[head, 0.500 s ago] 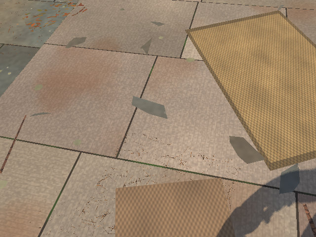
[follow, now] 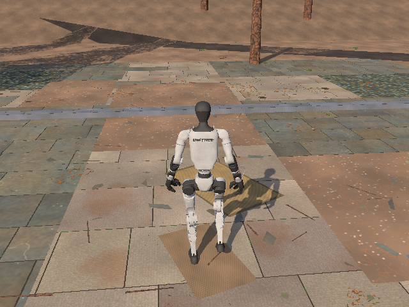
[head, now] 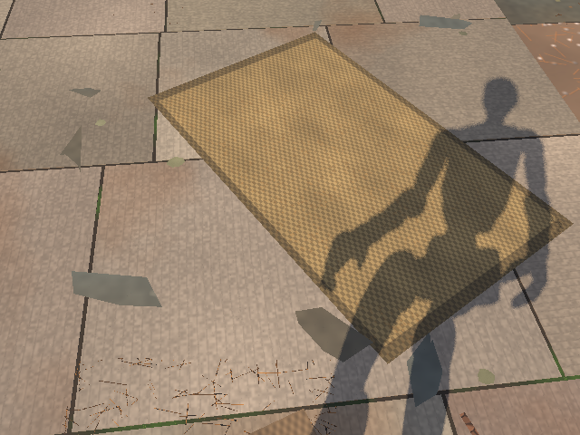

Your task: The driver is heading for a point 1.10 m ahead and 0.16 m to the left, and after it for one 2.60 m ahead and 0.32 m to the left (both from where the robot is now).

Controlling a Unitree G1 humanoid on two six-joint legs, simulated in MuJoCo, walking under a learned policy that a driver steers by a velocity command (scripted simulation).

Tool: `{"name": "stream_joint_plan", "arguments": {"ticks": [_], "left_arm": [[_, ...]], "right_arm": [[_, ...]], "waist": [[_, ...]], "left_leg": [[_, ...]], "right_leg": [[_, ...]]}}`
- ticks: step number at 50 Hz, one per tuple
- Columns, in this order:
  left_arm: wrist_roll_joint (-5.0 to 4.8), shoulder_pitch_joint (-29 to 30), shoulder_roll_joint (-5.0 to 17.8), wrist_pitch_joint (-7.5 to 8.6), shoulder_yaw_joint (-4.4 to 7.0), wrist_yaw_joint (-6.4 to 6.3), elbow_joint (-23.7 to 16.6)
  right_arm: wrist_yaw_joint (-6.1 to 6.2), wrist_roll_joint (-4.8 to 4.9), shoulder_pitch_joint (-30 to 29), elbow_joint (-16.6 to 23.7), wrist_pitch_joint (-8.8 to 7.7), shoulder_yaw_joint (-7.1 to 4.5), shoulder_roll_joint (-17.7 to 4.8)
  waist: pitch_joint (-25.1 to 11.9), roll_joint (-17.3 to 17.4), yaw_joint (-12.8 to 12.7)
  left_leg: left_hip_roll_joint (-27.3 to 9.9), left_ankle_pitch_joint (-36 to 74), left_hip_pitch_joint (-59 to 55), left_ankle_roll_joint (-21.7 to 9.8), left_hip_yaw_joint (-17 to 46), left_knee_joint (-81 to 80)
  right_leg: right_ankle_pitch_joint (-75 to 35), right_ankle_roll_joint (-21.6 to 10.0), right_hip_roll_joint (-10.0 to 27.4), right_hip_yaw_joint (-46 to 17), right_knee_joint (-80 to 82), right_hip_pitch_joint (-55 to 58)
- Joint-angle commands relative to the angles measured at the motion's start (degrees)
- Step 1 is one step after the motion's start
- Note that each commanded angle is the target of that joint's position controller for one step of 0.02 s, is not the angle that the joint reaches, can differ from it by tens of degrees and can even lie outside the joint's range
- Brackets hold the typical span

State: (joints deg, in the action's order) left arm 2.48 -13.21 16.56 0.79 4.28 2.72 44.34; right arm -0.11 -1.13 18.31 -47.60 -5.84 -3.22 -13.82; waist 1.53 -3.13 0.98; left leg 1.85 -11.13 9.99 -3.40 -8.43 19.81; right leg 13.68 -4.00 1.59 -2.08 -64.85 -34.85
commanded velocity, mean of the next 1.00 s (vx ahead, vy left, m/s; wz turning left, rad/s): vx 0.50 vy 0.00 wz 0.06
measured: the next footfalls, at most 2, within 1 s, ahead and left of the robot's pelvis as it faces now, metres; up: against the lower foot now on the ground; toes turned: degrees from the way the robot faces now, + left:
right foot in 0.28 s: +0.30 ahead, -0.13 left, +0.00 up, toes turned -9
left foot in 0.82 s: +0.61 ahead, +0.03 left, +0.00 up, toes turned +7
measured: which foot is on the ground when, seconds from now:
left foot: down 0.00-0.30, up 0.32-0.80, down 0.82-1.00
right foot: up 0.00-0.26, down 0.28-0.84, up 0.86-1.00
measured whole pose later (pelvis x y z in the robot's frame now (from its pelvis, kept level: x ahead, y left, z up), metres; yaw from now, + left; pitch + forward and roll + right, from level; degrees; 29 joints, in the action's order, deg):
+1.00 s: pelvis +0.55 -0.01 -0.01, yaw +9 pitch +0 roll +0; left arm 2.4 -11.6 13.5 4.2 1.7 0.3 48.4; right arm -0.8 -0.2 16.5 -50.9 -2.2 -4.1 -14.9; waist 3.3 -1.1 0.3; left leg 7.4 -10.1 14.5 -7.9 -1.2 24.3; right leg 17.4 -0.3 4.8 -1.2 -66.4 -29.1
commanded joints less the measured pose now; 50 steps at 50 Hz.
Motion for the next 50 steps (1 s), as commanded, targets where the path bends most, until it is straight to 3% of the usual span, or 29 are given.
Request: {"name": "stream_joint_plan", "arguments": {"ticks": [1,5,10,12,13,14,15,16,17,18,19,20,22,24,30,35,38,39,40,41,42,43,44,45,46,48,50], "left_arm": [[0.07,1.1,-0.2,0.00,-0.59,0.88,-4.1],[-0.26,8.9,-2.0,0.83,-1.98,1.39,-6.0],[0.08,15.6,-1.2,1.30,-2.46,1.13,-7.8],[0.50,12.0,-0.4,1.82,-2.12,0.43,-6.5],[0.80,4.8,0.4,2.47,-1.62,-0.01,-3.9],[1.63,-4.8,3.0,3.08,-0.53,-0.70,-0.4],[2.66,-13.5,8.9,3.26,1.06,-1.73,0.8],[-0.01,-15.0,11.1,2.53,1.85,-2.25,1.6],[-1.21,-11.2,9.5,2.31,1.52,-2.43,1.7],[-1.45,-7.5,6.3,2.71,0.74,-2.40,1.9],[-1.41,-4.6,3.7,3.06,0.04,-2.22,2.0],[-1.71,-3.0,1.9,3.45,-0.49,-2.22,2.5],[-1.68,-3.2,0.8,4.32,-0.83,-2.20,3.3],[-2.00,-4.8,2.0,4.99,-0.51,-2.25,4.8],[-1.43,-9.1,1.7,5.70,-0.95,-2.45,7.7],[-1.21,-12.4,2.8,5.67,-1.12,-3.65,10.2],[-0.86,-11.9,4.8,5.10,-0.85,-4.39,11.0],[-0.63,-11.5,5.7,4.67,-0.63,-4.53,11.0],[-0.61,-11.1,6.5,4.08,-0.42,-4.59,10.8],[-0.80,-10.5,6.5,3.91,-0.54,-4.58,9.8],[-2.35,-13.2,1.3,4.39,-1.69,-3.61,6.4],[-1.68,-9.8,3.6,5.05,-1.01,-3.07,4.9],[-1.41,-4.0,3.8,5.58,-1.03,-2.67,3.2],[-1.66,-2.5,3.5,6.21,-1.34,-2.52,2.6],[-1.29,-2.4,2.9,5.97,-1.29,-2.61,2.9],[0.29,-4.3,1.7,3.63,-1.53,-2.47,2.9],[0.52,-3.6,0.9,2.06,-1.68,-2.20,2.1]], "right_arm": [[-0.30,0.02,1.5,1.8,-1.40,-0.53,-4.1],[-0.58,0.03,4.1,-0.1,-1.23,-0.27,-4.7],[0.10,0.17,10.0,-3.9,0.29,-0.45,-7.3],[0.38,0.21,10.8,-5.3,1.17,-0.49,-8.5],[0.49,0.51,10.8,-5.8,1.65,-0.39,-8.7],[0.58,0.79,10.7,-5.5,1.74,0.04,-7.8],[-0.04,2.09,11.0,-2.0,1.40,1.35,-3.0],[-0.25,1.82,11.6,-1.4,1.31,0.58,-4.4],[-0.06,1.05,5.8,-0.4,1.55,-0.47,-7.2],[-0.32,1.19,2.9,0.3,1.07,0.07,-5.5],[-0.47,1.00,3.0,-0.3,1.14,0.16,-4.5],[-0.65,-0.04,3.9,-0.9,1.93,0.13,-4.0],[-1.37,-0.98,6.0,-2.3,3.41,0.21,-2.5],[-1.95,-1.00,3.8,-1.7,3.98,0.06,-2.1],[-2.31,-0.16,-8.8,1.8,3.87,0.48,-1.7],[-2.78,-0.66,-16.3,4.8,3.55,0.99,-1.8],[-2.49,-0.81,-14.1,4.8,3.41,0.46,-2.6],[-2.26,-0.91,-10.2,3.8,3.32,-0.02,-3.4],[-2.06,-1.09,-3.2,1.7,2.99,-0.77,-4.6],[-1.58,-1.84,6.0,-0.9,2.66,-2.18,-7.8],[-0.74,-2.13,10.5,-0.7,2.81,-4.43,-15.4],[-1.03,0.22,9.0,-0.8,3.42,-4.40,-15.3],[-0.79,0.91,5.4,-0.9,3.76,-4.17,-14.2],[-0.61,0.89,2.2,-0.5,3.80,-3.38,-10.7],[-0.50,0.81,-0.1,-0.3,3.69,-2.80,-8.6],[-0.33,1.23,-2.1,-0.1,3.04,-2.05,-6.6],[-0.43,1.33,-0.6,-0.4,2.09,-2.32,-7.9]], "waist": [[0.8,6.6,-1.1],[2.2,7.0,0.2],[3.6,7.3,2.0],[1.0,8.5,-0.1],[-3.0,7.9,-3.5],[-9.1,6.6,-7.1],[-18.2,-3.4,-9.6],[-22.3,-8.5,-8.4],[-14.2,-2.1,-7.3],[-7.8,-0.6,-5.4],[-4.1,1.2,-3.0],[-2.1,0.4,-0.8],[-1.8,-0.1,0.7],[-0.3,-0.1,1.3],[3.9,-0.2,-1.3],[5.6,0.4,-3.2],[3.0,-0.9,-1.5],[0.3,-1.5,0.3],[-3.8,-1.2,3.2],[-9.0,1.1,7.2],[-16.6,13.6,6.3],[-20.1,13.2,5.6],[-11.2,8.3,4.6],[-5.3,4.0,2.9],[-1.8,1.6,0.5],[-1.3,3.1,-2.4],[-1.6,3.9,-2.8]], "left_leg": [[-16.6,11.6,-2.1,-6.8,10.3,-12.0],[-13.8,16.7,-1.4,-5.4,3.4,-11.9],[-16.8,24.5,-10.1,-5.6,3.0,-8.9],[-17.0,40.8,-13.4,-5.1,1.8,-0.6],[-15.8,45.2,-12.6,-4.2,0.0,8.5],[-14.1,37.5,-5.0,-3.0,-1.1,19.9],[-9.1,13.1,14.1,-0.6,-2.9,40.1],[-1.2,-19.0,25.6,0.4,2.7,54.4],[-4.6,-14.9,31.1,-0.2,8.2,56.0],[-6.3,-10.7,30.8,-0.4,8.8,53.4],[-7.9,-8.3,27.8,-0.3,8.9,48.8],[-8.7,-7.3,24.7,0.3,9.0,45.9],[-8.2,-5.7,21.1,1.1,8.2,44.3],[-8.4,-2.3,23.6,1.7,7.9,42.3],[-6.9,10.9,28.2,1.4,8.8,28.3],[-5.3,11.1,26.8,-1.5,4.4,18.0],[-1.3,2.9,21.1,-4.7,0.7,15.3],[1.0,-0.1,16.6,-6.0,-0.5,14.8],[3.1,-0.5,8.5,-7.3,-0.8,12.0],[0.4,-1.2,-5.7,-10.1,5.2,9.8],[-16.9,-2.4,-24.8,-18.7,32.4,8.1],[-22.3,0.5,-28.8,-22.3,53.2,-2.1],[-20.1,-0.5,-22.8,-20.0,43.7,-2.9],[-18.6,3.5,-14.2,-17.5,37.0,-4.2],[-15.6,8.6,-7.4,-14.9,32.2,-5.3],[-11.3,14.3,-0.1,-12.9,25.8,-6.8],[-9.3,18.1,1.8,-13.0,23.3,-7.4]], "right_leg": [[-5.9,0.6,2.5,-2.0,2.5,-6.5],[-13.6,0.6,1.0,1.9,18.5,-1.6],[-6.5,-1.5,-0.5,6.8,29.8,2.6],[-1.3,-3.5,-3.5,8.6,33.2,9.3],[-2.9,-4.9,-5.4,9.2,37.6,18.6],[-3.8,-6.7,-3.0,5.8,37.5,33.3],[3.1,-11.9,14.1,-16.1,38.5,52.8],[-2.6,-16.4,23.2,-37.1,46.4,56.5],[-8.0,-14.7,19.9,-28.1,46.2,51.5],[-12.6,-13.1,17.4,-20.6,47.6,43.4],[-14.8,-10.5,14.5,-15.5,49.8,36.6],[-16.0,-8.8,12.1,-11.9,51.6,31.6],[-18.1,-8.6,10.2,-8.5,54.1,27.8],[-18.7,-9.0,9.8,-5.8,56.5,27.3],[-20.8,-6.7,8.9,3.2,59.0,29.2],[-27.0,-5.3,11.4,7.4,57.2,37.0],[-49.2,-3.8,12.1,10.4,47.2,42.2],[-56.8,-3.4,12.1,11.4,39.9,42.9],[-57.3,-2.7,11.5,12.6,29.2,41.3],[-46.2,-1.4,10.0,13.2,14.6,31.7],[-12.5,1.6,1.7,14.0,-9.3,9.4],[15.8,2.2,-5.5,2.9,-18.7,-2.6],[10.2,1.7,-0.9,-1.1,-18.1,-8.0],[4.9,1.7,1.7,-0.4,-13.1,-6.7],[3.6,2.1,3.3,-0.3,-8.1,-3.5],[3.2,3.8,4.4,-0.1,-2.6,2.8],[1.9,5.2,4.2,1.1,0.7,3.1]]}}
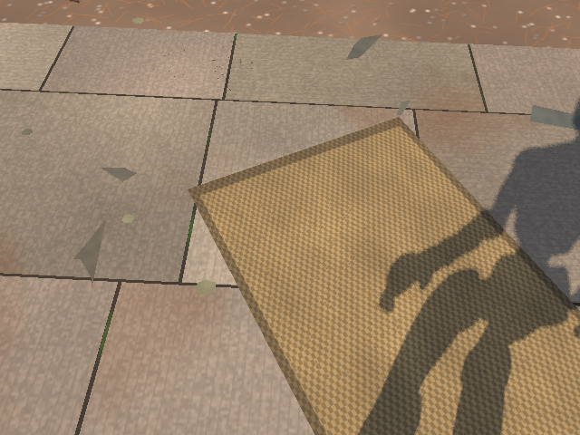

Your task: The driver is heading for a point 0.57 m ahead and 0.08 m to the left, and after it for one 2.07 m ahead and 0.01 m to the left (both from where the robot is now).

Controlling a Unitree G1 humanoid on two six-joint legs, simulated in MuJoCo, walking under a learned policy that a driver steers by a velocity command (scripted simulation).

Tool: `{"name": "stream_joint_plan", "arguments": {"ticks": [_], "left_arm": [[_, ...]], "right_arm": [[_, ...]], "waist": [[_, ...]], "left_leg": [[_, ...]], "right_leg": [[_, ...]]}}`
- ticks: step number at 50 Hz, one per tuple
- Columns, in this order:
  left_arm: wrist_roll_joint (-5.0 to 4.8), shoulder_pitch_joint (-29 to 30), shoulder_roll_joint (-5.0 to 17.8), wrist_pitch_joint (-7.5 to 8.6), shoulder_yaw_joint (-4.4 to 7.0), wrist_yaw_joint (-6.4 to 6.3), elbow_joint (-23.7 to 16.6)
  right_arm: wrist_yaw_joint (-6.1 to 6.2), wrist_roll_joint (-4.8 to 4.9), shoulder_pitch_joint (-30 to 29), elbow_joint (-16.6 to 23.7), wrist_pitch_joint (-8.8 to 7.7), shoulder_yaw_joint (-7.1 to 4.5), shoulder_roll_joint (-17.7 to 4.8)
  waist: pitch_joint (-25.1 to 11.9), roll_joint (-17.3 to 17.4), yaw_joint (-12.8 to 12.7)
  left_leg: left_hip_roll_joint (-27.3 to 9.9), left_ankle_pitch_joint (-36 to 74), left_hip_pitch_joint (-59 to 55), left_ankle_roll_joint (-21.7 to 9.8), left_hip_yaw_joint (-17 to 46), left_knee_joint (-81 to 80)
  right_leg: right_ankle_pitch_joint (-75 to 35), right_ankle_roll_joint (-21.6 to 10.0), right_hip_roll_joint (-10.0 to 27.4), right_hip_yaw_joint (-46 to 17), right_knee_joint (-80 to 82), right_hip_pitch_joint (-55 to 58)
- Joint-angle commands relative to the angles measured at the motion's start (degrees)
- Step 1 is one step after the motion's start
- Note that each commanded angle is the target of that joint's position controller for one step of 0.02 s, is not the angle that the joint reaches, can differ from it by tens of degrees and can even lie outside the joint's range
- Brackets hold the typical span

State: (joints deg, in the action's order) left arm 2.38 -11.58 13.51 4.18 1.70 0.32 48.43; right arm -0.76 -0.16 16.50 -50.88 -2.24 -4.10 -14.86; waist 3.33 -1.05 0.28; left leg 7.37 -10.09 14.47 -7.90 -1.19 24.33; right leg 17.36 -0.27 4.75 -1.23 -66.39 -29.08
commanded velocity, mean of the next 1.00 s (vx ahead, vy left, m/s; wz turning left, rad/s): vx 0.50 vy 0.00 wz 0.39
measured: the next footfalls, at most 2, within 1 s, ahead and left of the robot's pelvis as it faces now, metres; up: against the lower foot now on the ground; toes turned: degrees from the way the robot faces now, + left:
right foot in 0.36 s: +0.39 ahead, -0.11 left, +0.00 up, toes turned +14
left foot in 0.86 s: +0.54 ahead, +0.20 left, +0.00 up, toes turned +28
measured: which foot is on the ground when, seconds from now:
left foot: down 0.00-0.36, up 0.38-0.84, down 0.86-1.00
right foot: up 0.00-0.34, down 0.36-0.86, up 0.88-1.00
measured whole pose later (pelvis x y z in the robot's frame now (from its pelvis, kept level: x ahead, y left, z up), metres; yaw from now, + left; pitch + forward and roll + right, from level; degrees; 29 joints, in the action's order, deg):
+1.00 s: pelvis +0.50 +0.10 +0.00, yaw +22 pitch +1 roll -1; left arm 0.5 -22.3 13.4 2.3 2.4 0.8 53.2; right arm -0.5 -1.9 9.7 -45.5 -3.7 -1.3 -12.7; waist 2.4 -1.0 -2.5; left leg -0.3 -11.5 16.2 -3.5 -6.6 26.8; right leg 20.6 -3.6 2.8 0.5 -62.4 -20.8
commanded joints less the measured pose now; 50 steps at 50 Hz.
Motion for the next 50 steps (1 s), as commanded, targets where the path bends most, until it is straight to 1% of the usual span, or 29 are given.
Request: {"name": "stream_joint_plan", "arguments": {"ticks": [1,4,7,12,14,15,16,17,18,19,20,21,22,24,26,28,33,35,38,40,41,42,43,44,45,46,47,48,50], "left_arm": [[0.57,-3.5,3.9,-1.67,0.88,0.32,-2.7],[0.37,4.5,4.4,-1.92,0.91,0.46,-5.8],[-0.01,10.4,4.4,-1.75,0.61,0.77,-7.8],[-0.67,17.6,4.9,-0.83,0.00,1.11,-11.2],[-0.91,15.6,6.2,-0.27,0.20,1.03,-11.4],[-1.05,12.1,7.0,0.03,0.50,0.81,-10.6],[-1.13,6.3,8.4,0.39,1.09,0.32,-8.9],[-0.76,-1.5,10.2,1.16,1.86,-0.40,-7.0],[0.52,-10.7,14.4,1.54,2.85,-1.52,-6.7],[1.28,-10.1,19.0,0.71,3.93,-1.72,-7.1],[0.25,-6.9,14.3,-0.09,3.59,-1.38,-7.4],[-0.28,-3.4,9.1,-0.17,2.36,-1.18,-8.1],[-0.26,-1.4,6.8,-0.07,1.72,-0.93,-7.8],[-0.56,-2.4,5.9,0.59,1.37,-1.00,-6.3],[-1.20,-4.3,6.1,1.77,1.54,-0.55,-5.1],[-1.52,-5.3,6.8,2.38,1.89,-0.29,-4.3],[-1.29,-7.8,7.0,2.14,2.13,-0.14,-2.4],[-1.20,-10.1,6.8,2.21,1.92,0.06,-1.1],[-1.49,-13.1,8.6,1.57,2.11,0.06,1.3],[-1.63,-14.6,9.7,0.73,2.19,0.04,2.9],[-1.58,-14.6,10.4,0.44,2.26,-0.02,3.5],[-1.78,-14.3,10.8,0.13,2.26,-0.06,4.0],[-2.12,-14.2,9.7,0.09,1.82,-0.01,3.8],[-3.00,-14.3,5.0,0.36,0.46,0.40,0.6],[-3.19,-18.6,2.9,-0.02,0.41,0.19,0.1],[-2.27,-13.5,7.9,-0.81,2.06,-0.36,0.9],[-2.54,-11.4,6.4,-0.64,1.92,-0.03,0.4],[-2.45,-11.3,5.3,-0.82,1.89,0.17,1.2],[-0.95,-13.4,3.9,-2.38,2.04,0.88,2.8]], "right_arm": [[0.26,0.34,2.0,2.8,-1.65,-1.63,-7.6],[0.35,0.36,5.6,2.4,-1.46,-1.74,-8.0],[0.51,0.29,8.8,2.2,-1.20,-1.83,-8.2],[1.18,-0.69,12.0,2.4,-0.93,-1.93,-8.9],[1.66,-0.91,10.1,3.3,-0.98,-2.16,-9.8],[1.74,-0.96,7.9,4.0,-1.03,-2.31,-10.5],[1.52,-0.95,6.2,4.5,-1.25,-2.44,-11.2],[0.96,-0.47,5.4,4.6,-1.66,-2.30,-10.8],[0.42,0.21,6.0,6.3,-2.20,-1.15,-6.8],[0.55,1.98,13.5,7.8,-1.90,-0.23,-2.1],[1.17,-0.24,12.4,6.0,-0.95,-0.65,-7.4],[0.71,-0.87,7.9,5.9,-0.62,-0.95,-8.1],[0.18,-0.96,5.3,6.5,-0.46,-0.77,-7.1],[-0.96,-1.97,4.6,6.7,0.77,-0.68,-6.0],[-1.61,-1.96,3.6,7.4,1.73,-0.44,-5.0],[-2.20,-2.01,0.2,8.9,2.16,-0.18,-4.4],[-3.15,-1.74,-9.3,12.4,1.99,0.78,-3.0],[-3.40,-1.85,-13.2,13.5,1.49,1.69,-1.4],[-3.20,-2.20,-16.8,14.3,1.17,2.14,-1.9],[-2.56,-2.58,-17.2,14.3,0.67,2.10,-2.6],[-2.15,-2.70,-14.9,13.5,0.24,1.92,-3.1],[-1.66,-2.96,-8.5,11.3,-0.47,1.47,-3.9],[-0.92,-3.80,1.3,7.8,-1.31,0.53,-6.1],[0.20,-5.11,10.3,6.6,-1.72,-0.99,-12.1],[0.73,-3.50,10.6,6.8,-1.22,-1.86,-15.7],[0.86,-1.87,7.5,6.7,-1.03,-1.35,-12.6],[0.80,-1.58,2.9,6.6,-1.35,-0.16,-8.6],[0.55,-1.43,0.0,6.5,-1.76,0.65,-5.4],[0.79,-0.99,-2.0,6.0,-2.54,1.34,-2.9]], "waist": [[-2.9,2.2,-1.9],[-0.8,3.4,0.7],[-1.0,4.4,3.2],[-0.8,5.2,5.5],[-1.0,5.8,3.7],[-1.8,6.1,1.7],[-4.1,5.8,-0.8],[-8.4,2.6,-4.8],[-17.3,-3.4,-7.8],[-22.6,-17.0,-3.0],[-17.4,-8.8,-2.1],[-9.6,-2.2,-2.0],[-5.8,-0.4,-1.3],[-3.3,-4.7,-0.1],[-3.6,-5.1,0.3],[-3.0,-4.6,0.4],[-0.6,-3.9,-1.0],[0.3,-3.6,-2.2],[1.5,-4.0,-2.7],[1.2,-4.1,-2.3],[-0.2,-4.4,-1.0],[-3.7,-3.6,2.2],[-9.9,-1.6,6.1],[-19.1,7.4,8.7],[-24.2,15.0,6.5],[-17.0,6.4,6.5],[-8.7,6.4,3.8],[-5.2,5.8,2.1],[-2.6,7.6,-0.6]], "left_leg": [[-14.1,16.6,-2.1,-8.3,15.5,-12.5],[-13.1,15.0,-4.0,-6.8,16.4,-13.4],[-12.7,16.0,-8.3,-5.3,17.5,-11.9],[-14.0,23.0,-14.3,-5.0,20.8,-7.2],[-14.8,24.9,-13.9,-3.6,22.6,-5.0],[-14.6,27.3,-11.9,-2.4,22.8,-2.9],[-13.3,32.1,-10.0,-1.3,22.6,2.0],[-9.7,31.6,-6.8,0.2,20.0,12.4],[-6.2,17.1,-0.1,1.4,15.7,28.0],[2.5,-22.4,17.4,3.2,8.8,42.5],[-3.2,-19.5,23.1,2.6,8.4,48.0],[-5.5,-13.3,22.8,2.8,7.9,47.5],[-7.3,-9.9,21.4,3.3,7.2,45.3],[-9.4,-8.2,18.9,4.3,6.1,42.7],[-9.6,-6.8,19.1,4.7,5.4,42.6],[-10.4,-4.0,22.6,5.2,5.0,41.7],[-11.2,5.8,25.9,6.1,2.3,30.2],[-10.3,8.4,21.6,5.5,1.3,21.2],[-9.1,4.8,17.2,4.2,-2.2,13.0],[-8.3,0.7,14.6,2.8,-3.8,9.5],[-6.8,-1.5,10.8,2.1,-4.2,7.6],[-5.3,-0.4,2.4,1.1,-4.4,3.7],[-6.9,1.8,-12.0,-0.2,-2.5,2.2],[-23.6,-3.6,-29.9,-3.8,15.8,1.1],[-35.3,-0.3,-34.8,-7.8,35.6,-5.5],[-31.9,-0.8,-27.7,-6.2,29.5,-5.9],[-28.8,1.6,-19.5,-4.2,20.8,-8.2],[-25.9,3.3,-14.1,-1.9,15.2,-10.8],[-22.6,5.8,-7.8,0.3,7.9,-13.8]], "right_leg": [[-3.7,2.1,1.1,0.7,4.6,-3.7],[-10.6,3.4,1.0,1.2,13.3,-8.5],[-16.0,3.6,-0.2,0.8,20.8,-10.1],[-15.6,2.5,-3.1,0.6,29.7,-9.2],[-13.3,1.3,-3.9,-0.4,33.7,-3.4],[-11.1,0.4,-4.9,-0.3,35.9,2.8],[-9.0,-0.7,-6.5,0.4,37.4,11.2],[-10.1,-2.3,-5.0,-0.7,40.9,22.4],[2.0,-5.1,7.7,-13.1,42.5,35.8],[5.3,-12.0,21.9,-39.3,48.5,47.6],[12.9,-12.4,20.4,-42.6,50.0,41.7],[11.4,-10.9,17.4,-32.6,51.2,33.5],[3.3,-9.6,14.4,-24.2,52.4,27.9],[-7.6,-7.6,10.4,-13.4,54.2,22.6],[-15.7,-7.9,10.0,-8.7,55.0,22.1],[-18.9,-8.6,10.5,-4.9,56.5,22.9],[-23.4,-8.1,8.7,4.5,57.8,24.3],[-23.9,-7.8,8.0,6.2,58.1,22.9],[-26.9,-8.3,9.3,5.7,57.8,25.5],[-35.5,-8.6,10.2,4.3,54.2,29.3],[-43.5,-8.3,10.1,4.3,49.9,30.5],[-48.6,-7.5,8.8,5.2,41.9,30.1],[-42.6,-6.4,6.2,6.6,30.6,23.9],[-19.0,-4.5,1.8,8.6,11.7,8.2],[15.0,-3.7,-6.1,4.7,-2.4,-4.6],[10.7,-4.5,-3.3,-1.9,-5.0,-7.5],[5.9,-4.7,-1.3,-1.8,-2.8,-7.7],[2.8,-4.4,0.1,-1.3,0.2,-5.9],[-0.5,-3.3,0.9,-0.7,1.9,-2.0]]}}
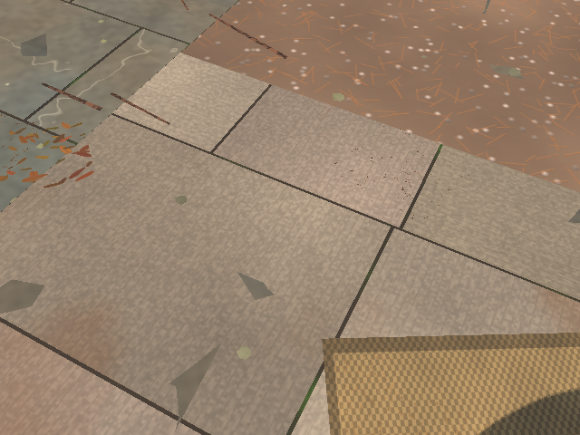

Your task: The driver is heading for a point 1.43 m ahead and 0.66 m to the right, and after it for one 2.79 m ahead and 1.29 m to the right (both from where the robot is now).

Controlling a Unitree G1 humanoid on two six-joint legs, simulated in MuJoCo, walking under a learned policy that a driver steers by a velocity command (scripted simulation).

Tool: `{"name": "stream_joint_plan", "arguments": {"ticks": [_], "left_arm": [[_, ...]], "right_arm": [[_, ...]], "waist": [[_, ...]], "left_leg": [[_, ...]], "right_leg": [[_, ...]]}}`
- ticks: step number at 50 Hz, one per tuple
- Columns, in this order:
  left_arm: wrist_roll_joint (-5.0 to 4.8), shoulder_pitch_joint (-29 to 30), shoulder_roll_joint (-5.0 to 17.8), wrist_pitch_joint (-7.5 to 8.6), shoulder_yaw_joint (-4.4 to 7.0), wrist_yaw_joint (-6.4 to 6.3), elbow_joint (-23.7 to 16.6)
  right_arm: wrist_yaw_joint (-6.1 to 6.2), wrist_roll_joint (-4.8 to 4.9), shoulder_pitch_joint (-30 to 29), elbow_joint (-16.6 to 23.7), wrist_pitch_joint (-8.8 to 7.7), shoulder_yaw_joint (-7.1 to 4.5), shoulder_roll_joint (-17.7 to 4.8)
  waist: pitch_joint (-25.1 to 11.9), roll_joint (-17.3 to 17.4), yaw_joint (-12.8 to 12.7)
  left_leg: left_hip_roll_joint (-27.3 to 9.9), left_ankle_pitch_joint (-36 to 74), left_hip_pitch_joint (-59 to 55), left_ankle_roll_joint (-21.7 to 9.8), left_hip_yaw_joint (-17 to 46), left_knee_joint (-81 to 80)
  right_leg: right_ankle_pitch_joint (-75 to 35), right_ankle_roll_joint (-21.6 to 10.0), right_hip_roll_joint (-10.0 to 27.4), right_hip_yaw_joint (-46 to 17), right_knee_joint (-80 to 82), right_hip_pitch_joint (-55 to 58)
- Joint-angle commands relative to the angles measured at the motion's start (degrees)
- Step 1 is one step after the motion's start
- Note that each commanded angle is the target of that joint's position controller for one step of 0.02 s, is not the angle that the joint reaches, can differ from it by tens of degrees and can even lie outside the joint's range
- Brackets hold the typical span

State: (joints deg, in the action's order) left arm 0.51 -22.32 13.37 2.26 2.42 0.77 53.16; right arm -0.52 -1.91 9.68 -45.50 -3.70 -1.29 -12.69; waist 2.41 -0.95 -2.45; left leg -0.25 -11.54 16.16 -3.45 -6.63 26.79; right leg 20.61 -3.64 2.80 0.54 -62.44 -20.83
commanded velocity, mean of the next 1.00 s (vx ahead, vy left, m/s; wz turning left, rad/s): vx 0.50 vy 0.00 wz -0.53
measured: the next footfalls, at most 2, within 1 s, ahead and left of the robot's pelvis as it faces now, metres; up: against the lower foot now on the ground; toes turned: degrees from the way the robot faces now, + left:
right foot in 0.40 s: +0.34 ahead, -0.13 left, +0.00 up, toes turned -18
left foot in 0.92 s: +0.69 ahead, -0.10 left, +0.00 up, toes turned -34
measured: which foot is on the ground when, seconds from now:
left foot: down 0.00-0.42, up 0.44-0.90, down 0.92-1.00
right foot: up 0.00-0.38, down 0.40-0.94, up 0.96-1.00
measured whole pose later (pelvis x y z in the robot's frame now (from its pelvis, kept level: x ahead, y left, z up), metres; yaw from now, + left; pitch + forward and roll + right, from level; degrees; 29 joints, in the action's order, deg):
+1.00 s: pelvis +0.53 -0.12 -0.02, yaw -35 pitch +1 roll +0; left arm 0.5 -22.4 17.6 2.2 4.3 0.1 48.6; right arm 0.2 -2.5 5.0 -40.5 -3.9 -1.4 -15.1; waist 2.3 -0.9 -4.1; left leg 0.4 -9.3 24.6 -1.7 -1.6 33.0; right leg 27.0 -5.4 -7.2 -8.2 -55.5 -11.2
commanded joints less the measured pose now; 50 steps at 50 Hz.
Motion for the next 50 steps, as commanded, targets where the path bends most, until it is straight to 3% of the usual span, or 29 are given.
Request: {"name": "stream_joint_plan", "arguments": {"ticks": [1,4,9,14,17,18,19,20,21,22,23,24,25,26,28,31,35,40,43,45,46,47,48,49,50], "left_arm": [[0.98,-2.2,3.5,-1.01,1.45,0.84,-2.1],[1.05,2.7,2.4,-1.78,1.63,1.68,-3.8],[1.22,12.8,1.4,-1.68,0.93,2.58,-7.4],[1.69,20.8,1.8,-1.54,0.23,3.43,-11.1],[1.79,18.5,3.1,-1.61,0.81,2.89,-11.1],[1.75,14.8,3.9,-1.49,1.30,2.56,-10.3],[1.77,8.9,5.1,-1.06,2.08,2.14,-8.6],[2.35,-0.2,7.9,-0.57,3.48,1.33,-5.8],[2.66,-3.1,15.1,-0.71,5.54,0.36,-5.6],[0.68,-1.9,17.9,-1.19,6.02,0.45,-6.8],[0.00,-0.4,16.3,-1.60,5.69,0.06,-6.1],[-0.28,2.3,13.2,-1.47,4.94,-0.35,-5.9],[-0.18,5.1,10.7,-1.16,4.26,-0.55,-6.2],[-0.60,7.1,9.1,-0.77,3.71,-0.74,-6.4],[-0.77,7.3,8.4,0.42,3.26,-0.55,-6.8],[-0.62,4.3,10.4,1.16,3.71,-0.34,-6.3],[-0.54,-0.4,10.4,0.99,3.71,-0.34,-5.8],[0.09,-4.4,11.2,0.82,3.82,-0.88,-5.6],[0.46,-2.6,12.5,0.86,4.09,-1.49,-6.6],[0.56,1.0,13.7,1.12,4.32,-1.31,-7.6],[0.13,1.7,13.0,1.50,4.08,-0.79,-7.7],[-0.42,0.9,8.3,1.98,2.72,-0.33,-9.4],[-1.68,-5.8,4.9,1.73,2.05,-0.37,-11.2],[0.35,-5.3,9.4,0.71,2.38,-0.93,-9.0],[0.75,-1.6,9.9,0.36,2.60,-0.42,-8.8]], "right_arm": [[0.61,0.75,5.5,0.2,-1.69,-1.50,-5.0],[0.92,1.19,7.6,-1.6,-2.84,-2.03,-6.0],[1.31,0.86,10.8,-4.0,-2.80,-1.86,-5.3],[1.97,0.73,14.8,-6.4,-2.14,-2.46,-7.8],[2.43,0.50,14.5,-7.0,-1.17,-2.94,-9.9],[2.52,0.39,14.2,-7.1,-0.59,-3.23,-11.0],[2.46,0.44,14.0,-6.9,0.04,-3.48,-11.8],[2.20,0.57,13.1,-6.1,0.29,-3.44,-11.8],[1.48,1.45,14.7,-2.7,-0.07,-2.17,-5.9],[0.78,1.25,11.0,0.6,-0.77,-2.61,-7.5],[0.50,0.96,4.6,1.9,-1.34,-2.63,-8.3],[0.42,1.40,4.6,2.0,-2.07,-2.18,-7.6],[0.59,1.06,5.8,1.0,-2.07,-2.26,-7.3],[0.61,-0.06,6.8,0.8,-1.16,-2.22,-7.2],[0.20,-1.04,8.2,0.6,0.88,-2.14,-6.4],[-0.19,-0.86,3.9,2.5,2.05,-1.91,-5.6],[-0.33,-0.52,-5.8,5.7,2.06,-1.71,-6.0],[-0.88,0.11,-13.5,8.7,1.12,-1.06,-6.3],[-0.78,0.46,-11.8,9.3,0.36,-1.26,-7.8],[0.00,0.63,-2.4,6.6,-0.28,-2.17,-10.0],[0.71,0.21,5.4,4.7,-1.05,-2.92,-11.7],[1.78,-1.12,14.7,4.4,-1.39,-3.85,-16.0],[1.79,-1.66,12.6,4.8,-0.67,-4.77,-20.4],[1.45,-0.70,8.6,5.4,0.00,-4.13,-15.3],[1.24,-0.18,5.2,6.1,0.11,-2.95,-10.3]], "waist": [[-1.7,6.9,1.8],[0.1,5.8,1.2],[3.1,5.1,2.5],[4.5,4.5,4.4],[1.6,5.9,2.5],[-0.9,6.4,0.8],[-4.6,6.1,-1.7],[-9.6,2.8,-6.1],[-15.0,-8.5,-4.8],[-18.8,-9.4,-3.7],[-11.4,-2.4,-4.0],[-5.3,0.0,-1.7],[-2.2,2.7,1.1],[-1.4,2.4,3.2],[-3.1,1.2,4.4],[-2.1,0.1,3.6],[-0.1,-2.0,-0.1],[0.0,-2.8,-3.1],[-0.2,-3.8,-1.1],[-3.2,-3.6,3.6],[-7.5,-0.1,7.7],[-16.6,6.6,10.6],[-19.5,20.8,5.2],[-13.1,11.4,3.6],[-6.7,4.8,3.4]], "left_leg": [[-14.7,9.7,-8.7,-4.2,11.6,-17.1],[-14.4,13.9,-9.6,-4.5,6.2,-19.0],[-13.2,16.8,-11.2,-4.7,-1.1,-19.3],[-15.4,25.4,-17.8,-4.0,-5.4,-16.8],[-15.8,48.9,-22.5,-3.0,-8.2,-6.9],[-15.8,55.4,-23.1,-2.8,-8.7,0.1],[-15.7,54.7,-21.4,-2.6,-8.9,10.2],[-14.3,43.6,-13.2,-0.9,-9.4,25.1],[-7.5,5.9,8.3,2.2,-9.3,46.2],[2.4,-20.0,22.2,3.9,2.8,57.7],[-1.9,-13.9,27.8,3.3,8.5,56.8],[-4.2,-8.7,26.5,3.0,8.1,51.8],[-6.0,-6.8,22.9,3.0,8.2,46.3],[-6.8,-6.4,19.2,3.8,8.4,43.1],[-6.8,-6.0,15.4,5.1,7.9,39.9],[-6.6,-1.5,17.8,6.6,6.7,33.4],[-5.7,6.6,23.0,7.3,7.1,22.0],[-2.6,9.6,22.6,6.4,7.2,11.7],[-1.2,6.8,15.0,4.7,8.3,6.0],[1.5,2.6,0.4,2.8,7.3,2.7],[-0.2,3.2,-10.7,1.3,8.5,-0.9],[-13.6,-10.5,-23.8,-1.4,22.0,-3.1],[-25.7,-15.6,-32.0,-7.0,49.0,-11.5],[-24.5,-21.8,-25.3,-7.4,49.7,-12.0],[-21.8,-19.4,-18.1,-6.4,40.0,-12.5]], "right_leg": [[-5.1,0.3,2.5,-2.1,-2.5,-10.0],[-10.7,1.0,3.2,-1.7,-1.4,-15.3],[-20.2,1.5,2.9,0.5,11.2,-18.8],[-18.6,-1.6,1.1,5.7,23.2,-15.7],[-10.3,-4.9,-3.6,9.2,25.4,-9.2],[-6.9,-6.4,-5.8,9.9,26.0,-4.8],[-5.3,-7.9,-7.9,9.5,28.3,2.4],[-6.0,-10.3,-7.1,5.2,33.2,15.9],[-0.9,-16.6,9.4,-19.5,35.6,32.8],[-5.6,-22.3,17.5,-45.4,45.3,38.2],[-8.2,-20.0,15.7,-36.3,46.7,34.0],[-13.5,-17.8,14.2,-29.1,47.3,25.9],[-19.3,-14.8,10.7,-23.7,47.9,19.6],[-23.8,-13.4,7.8,-19.6,48.5,15.1],[-29.5,-13.1,5.3,-16.1,48.9,12.0],[-28.0,-12.5,3.4,-14.9,50.5,10.3],[-24.6,-10.9,2.8,-16.9,50.8,14.2],[-30.5,-10.1,3.7,-19.3,46.8,20.1],[-33.7,-8.0,4.9,-21.9,43.5,19.7],[-40.6,-5.6,3.3,-21.9,36.2,15.6],[-39.7,-4.2,-0.7,-19.0,25.2,12.3],[-24.5,-2.8,-4.6,-14.0,8.6,5.6],[12.1,-1.4,-12.8,-8.2,-3.8,-11.4],[8.3,-2.0,-6.9,-8.4,-9.4,-15.9],[2.5,-1.7,-4.7,-7.6,-8.8,-15.3]]}}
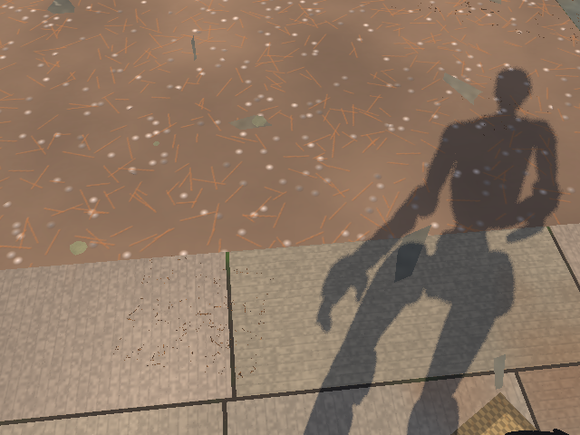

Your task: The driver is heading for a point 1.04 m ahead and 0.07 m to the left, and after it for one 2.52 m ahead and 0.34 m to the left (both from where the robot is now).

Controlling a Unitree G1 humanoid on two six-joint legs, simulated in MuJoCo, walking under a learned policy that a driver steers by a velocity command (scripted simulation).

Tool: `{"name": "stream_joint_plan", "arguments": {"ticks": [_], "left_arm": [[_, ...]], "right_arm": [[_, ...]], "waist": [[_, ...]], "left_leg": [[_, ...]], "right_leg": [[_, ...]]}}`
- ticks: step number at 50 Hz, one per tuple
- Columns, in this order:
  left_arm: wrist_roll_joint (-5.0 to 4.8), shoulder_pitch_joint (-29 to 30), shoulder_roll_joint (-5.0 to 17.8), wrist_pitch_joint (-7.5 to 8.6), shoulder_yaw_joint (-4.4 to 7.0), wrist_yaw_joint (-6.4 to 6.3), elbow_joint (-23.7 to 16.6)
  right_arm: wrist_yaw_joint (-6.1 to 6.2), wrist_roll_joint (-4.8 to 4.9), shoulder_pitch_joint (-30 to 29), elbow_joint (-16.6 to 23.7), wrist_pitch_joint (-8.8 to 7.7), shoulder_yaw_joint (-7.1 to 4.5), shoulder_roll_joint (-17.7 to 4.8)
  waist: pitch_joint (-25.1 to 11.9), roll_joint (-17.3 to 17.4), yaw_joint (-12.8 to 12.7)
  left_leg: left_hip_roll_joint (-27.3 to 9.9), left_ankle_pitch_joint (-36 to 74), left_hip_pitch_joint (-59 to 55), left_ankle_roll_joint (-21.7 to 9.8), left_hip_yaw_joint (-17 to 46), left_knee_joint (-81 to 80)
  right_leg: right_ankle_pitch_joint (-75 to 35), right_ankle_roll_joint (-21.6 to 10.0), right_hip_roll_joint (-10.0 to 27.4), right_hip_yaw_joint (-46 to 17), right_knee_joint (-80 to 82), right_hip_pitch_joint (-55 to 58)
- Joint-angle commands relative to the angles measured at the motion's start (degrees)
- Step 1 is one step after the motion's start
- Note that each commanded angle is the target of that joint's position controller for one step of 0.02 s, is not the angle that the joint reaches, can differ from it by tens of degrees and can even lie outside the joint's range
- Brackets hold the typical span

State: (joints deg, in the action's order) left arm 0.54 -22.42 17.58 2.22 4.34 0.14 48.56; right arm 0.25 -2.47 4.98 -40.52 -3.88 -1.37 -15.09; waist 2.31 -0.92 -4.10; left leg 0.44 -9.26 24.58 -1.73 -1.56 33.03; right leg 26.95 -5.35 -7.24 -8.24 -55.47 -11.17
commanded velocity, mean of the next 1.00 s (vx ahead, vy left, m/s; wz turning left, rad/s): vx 0.50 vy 0.00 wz -0.08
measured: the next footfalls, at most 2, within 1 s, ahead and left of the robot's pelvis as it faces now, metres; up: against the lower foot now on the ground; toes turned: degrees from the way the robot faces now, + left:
right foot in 0.44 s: +0.35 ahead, -0.14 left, +0.00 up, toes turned -13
left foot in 0.98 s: +0.67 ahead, -0.01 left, +0.00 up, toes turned +3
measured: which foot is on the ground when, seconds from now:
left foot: down 0.00-0.44, up 0.46-0.96, down 0.98-1.00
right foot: up 0.00-0.42, down 0.44-1.00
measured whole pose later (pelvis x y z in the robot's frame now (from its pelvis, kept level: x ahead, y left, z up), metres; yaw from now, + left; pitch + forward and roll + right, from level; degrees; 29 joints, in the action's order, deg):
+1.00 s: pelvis +0.52 -0.07 -0.01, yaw -1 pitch +1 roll +0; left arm 1.6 -22.8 13.0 4.1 1.3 -1.5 56.7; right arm -2.4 -2.4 5.0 -45.8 -2.3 -1.8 -13.0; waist 2.9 -0.3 -1.7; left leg 2.5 -7.5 26.8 -8.3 -6.6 32.6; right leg 25.9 -1.9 -0.1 12.3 -27.4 5.3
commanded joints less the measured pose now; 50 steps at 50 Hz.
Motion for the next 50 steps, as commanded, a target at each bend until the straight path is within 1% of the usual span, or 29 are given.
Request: {"name": "stream_joint_plan", "arguments": {"ticks": [1,3,5,7,10,13,15,17,19,20,21,22,23,24,25,26,27,28,29,30,32,37,42,44,45,47,48,49,50], "left_arm": [[0.71,0.8,4.7,0.18,0.49,0.71,-4.5],[1.57,1.8,3.8,-1.00,0.37,1.77,-4.7],[1.49,3.0,3.0,-1.89,0.13,2.45,-5.5],[1.61,6.2,2.0,-2.07,-0.27,2.92,-6.6],[1.61,11.3,1.0,-1.77,-0.90,3.14,-8.0],[1.62,17.5,-0.4,-1.22,-2.01,3.53,-9.6],[1.69,21.4,-0.8,-0.92,-2.62,3.81,-10.7],[1.77,23.3,-0.4,-0.72,-2.80,3.63,-11.3],[2.08,22.8,0.4,-0.37,-2.69,3.12,-11.1],[2.27,20.1,0.8,-0.05,-2.45,2.76,-10.2],[2.59,13.4,1.3,0.55,-2.00,2.33,-7.8],[3.31,4.0,3.6,1.12,-0.96,1.67,-4.3],[4.29,-4.9,9.4,1.33,0.54,0.68,-3.1],[2.17,-5.4,12.8,0.68,1.52,0.17,-2.6],[0.41,-1.4,10.2,0.47,1.14,-0.02,-2.5],[0.31,2.7,6.8,0.79,0.17,0.00,-2.6],[0.43,5.5,4.0,1.16,-0.56,0.25,-2.6],[0.14,7.0,2.6,1.54,-0.99,0.23,-2.3],[0.11,7.6,1.5,1.91,-1.29,0.19,-2.0],[0.11,6.7,1.5,2.43,-1.29,0.19,-1.4],[-0.20,5.0,2.7,3.10,-0.89,0.12,0.1],[0.38,1.0,2.2,3.60,-1.08,-0.07,2.6],[0.51,-1.8,2.2,3.90,-1.48,-0.90,4.7],[0.69,-3.0,2.8,3.63,-1.46,-1.38,5.8],[0.79,-2.7,3.4,3.48,-1.40,-1.61,6.0],[1.07,-1.7,5.1,3.04,-1.07,-2.06,6.1],[1.33,-1.2,5.9,2.50,-0.83,-2.17,6.0],[1.17,-0.7,6.5,2.02,-0.70,-2.18,5.6],[0.89,0.0,5.6,2.19,-1.08,-2.00,3.7]], "right_arm": [[0.29,0.39,8.3,0.8,0.21,-2.26,-5.7],[0.43,0.70,9.2,-0.7,-0.48,-1.91,-5.0],[-0.04,1.35,11.2,-1.9,-1.67,-2.09,-5.3],[-0.43,1.53,13.0,-3.1,-2.37,-2.27,-5.7],[-0.76,1.29,15.1,-5.0,-2.46,-2.23,-5.5],[-1.00,1.52,16.0,-6.4,-2.29,-2.18,-5.7],[-0.86,1.63,18.0,-7.7,-2.04,-2.30,-6.7],[-0.69,1.65,20.5,-9.4,-1.54,-2.44,-7.5],[-0.49,1.64,21.4,-10.8,-0.81,-2.59,-8.4],[-0.39,1.68,21.3,-11.2,-0.49,-2.62,-8.9],[-0.32,1.98,21.0,-11.7,-0.09,-2.50,-8.9],[-0.28,2.15,21.1,-11.3,-0.01,-1.97,-7.7],[-0.66,2.88,21.5,-8.1,-0.25,-0.72,-3.4],[-0.88,2.65,24.1,-7.5,-0.04,-1.11,-3.1],[-0.52,1.68,17.9,-7.2,0.45,-2.40,-7.3],[-0.90,2.10,15.6,-6.5,-0.02,-2.04,-5.8],[-1.07,2.16,15.7,-7.2,-0.03,-1.90,-4.8],[-1.19,1.36,16.9,-8.0,0.65,-1.89,-4.3],[-1.54,0.76,18.6,-9.0,1.43,-1.71,-3.4],[-1.89,0.55,18.5,-9.1,1.94,-1.77,-3.0],[-2.42,0.52,16.2,-8.6,2.47,-1.86,-2.4],[-2.56,1.24,6.1,-5.9,2.54,-1.82,-2.1],[-3.11,0.81,-2.4,-2.9,2.05,-0.80,-1.1],[-3.28,0.65,-4.0,-1.9,1.86,-0.68,-1.2],[-3.25,0.64,-3.6,-1.7,1.79,-0.78,-1.4],[-2.82,0.51,0.7,-2.5,1.80,-1.33,-2.5],[-2.58,0.39,5.8,-3.9,1.64,-1.93,-3.5],[-2.30,-0.04,13.9,-6.4,1.24,-2.87,-5.0],[-1.54,-0.78,22.8,-8.3,1.18,-4.61,-9.8]], "waist": [[-3.3,2.7,4.6],[-1.8,6.9,3.9],[-2.2,7.4,3.6],[-1.7,6.6,3.9],[-0.1,6.0,4.5],[1.0,6.2,5.5],[1.6,6.2,6.6],[2.0,6.4,6.9],[1.6,6.7,6.2],[0.0,7.0,4.7],[-3.6,5.8,1.3],[-9.5,3.8,-2.1],[-18.1,-5.8,-4.7],[-21.7,-12.5,-2.5],[-13.5,-4.4,-1.9],[-6.7,-3.7,0.3],[-3.7,-2.3,2.5],[-1.9,-3.0,4.3],[-2.0,-3.7,5.5],[-2.2,-3.4,5.8],[-1.0,-2.9,6.1],[2.8,-2.1,3.8],[4.6,-1.8,1.6],[4.7,-1.8,1.4],[4.0,-2.2,2.0],[0.5,-4.0,4.2],[-2.7,-4.3,6.4],[-7.2,-3.3,9.9],[-12.9,1.4,13.7]], "left_leg": [[-19.5,-13.1,-21.7,-7.1,26.2,-19.8],[-15.6,-1.6,-17.8,-5.4,15.5,-21.3],[-15.4,7.0,-17.8,-5.9,10.8,-21.9],[-15.4,10.5,-18.4,-7.0,7.7,-23.2],[-14.3,13.4,-19.6,-7.6,3.2,-24.7],[-12.5,15.5,-19.1,-6.9,-1.5,-25.1],[-13.1,16.9,-19.7,-6.8,-2.6,-25.0],[-14.6,19.7,-22.7,-6.8,-2.4,-23.7],[-15.6,28.0,-26.0,-6.6,-2.5,-20.0],[-15.5,36.4,-27.0,-6.2,-3.3,-15.4],[-14.2,41.5,-26.2,-5.3,-5.1,-6.9],[-12.0,35.3,-19.8,-4.1,-6.6,4.4],[-7.7,11.4,-3.9,-2.2,-8.3,23.9],[1.0,-22.9,10.0,-1.1,-3.5,37.9],[-2.6,-18.5,15.0,-1.8,2.6,39.9],[-4.4,-13.5,14.6,-2.1,2.8,37.3],[-6.0,-10.6,11.7,-2.0,2.6,33.5],[-6.7,-9.2,8.7,-1.3,2.4,31.1],[-6.9,-8.0,5.9,-0.7,2.2,29.8],[-6.6,-7.1,5.2,-0.2,1.6,29.6],[-6.8,-3.9,8.0,0.5,1.3,28.0],[-5.5,5.9,14.8,0.9,3.6,18.9],[-4.0,11.0,13.1,-1.2,-1.3,6.8],[-3.0,8.3,12.3,-2.8,-3.2,3.4],[-1.8,5.9,10.6,-3.8,-4.3,2.2],[1.9,-0.2,4.5,-6.4,-7.0,1.7],[4.0,-3.0,-0.9,-7.8,-7.7,0.7],[5.2,-1.8,-11.5,-9.6,-6.5,-3.3],[-3.6,-5.7,-26.1,-13.4,6.0,-5.4]], "right_leg": [[-7.0,0.6,7.1,2.0,-13.6,-23.6],[-8.9,1.8,9.1,3.2,-11.3,-21.5],[-10.6,2.2,9.4,3.9,-11.3,-22.2],[-13.3,2.7,9.5,3.5,-9.7,-25.0],[-18.0,3.4,9.2,3.5,-2.6,-28.3],[-23.3,3.7,8.9,7.0,9.6,-24.9],[-23.4,3.1,8.9,10.1,15.6,-21.9],[-21.3,1.9,8.8,11.5,19.3,-20.3],[-17.0,0.0,7.7,12.8,22.2,-17.6],[-15.1,-1.1,6.1,13.7,23.9,-13.3],[-16.7,-2.4,4.3,14.4,28.0,-4.5],[-17.2,-4.0,6.0,11.8,28.6,9.3],[-10.9,-8.4,22.6,-8.3,30.0,26.5],[-15.3,-13.8,32.4,-30.3,37.7,31.5],[-16.6,-11.8,28.5,-22.6,37.7,25.9],[-20.9,-10.1,25.9,-14.7,39.2,17.7],[-24.2,-7.9,22.9,-9.5,41.5,11.8],[-26.5,-6.5,20.6,-5.7,43.1,7.4],[-27.3,-5.9,19.2,-3.1,44.6,4.8],[-29.3,-6.3,18.7,-2.1,45.5,4.0],[-30.2,-6.8,18.4,0.4,47.7,4.2],[-31.7,-5.2,18.2,7.3,50.0,6.6],[-38.7,-3.6,19.2,13.1,49.5,11.5],[-45.3,-2.9,20.1,14.7,46.7,15.7],[-52.5,-2.4,20.4,15.7,43.9,17.4],[-71.3,-1.6,20.8,17.6,34.4,20.1],[-76.0,-1.3,20.8,18.4,25.8,20.2],[-71.1,-0.6,20.0,19.5,13.7,15.9],[-53.0,0.8,18.0,20.0,-3.6,3.5]]}}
